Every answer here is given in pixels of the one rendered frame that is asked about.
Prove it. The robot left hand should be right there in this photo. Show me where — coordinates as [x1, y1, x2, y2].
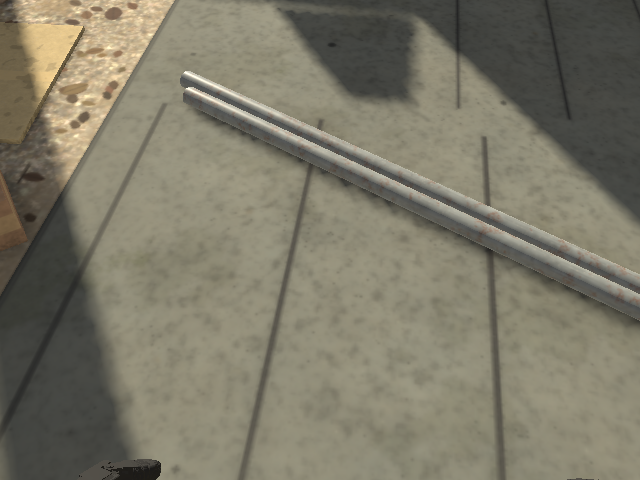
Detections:
[77, 459, 161, 480]

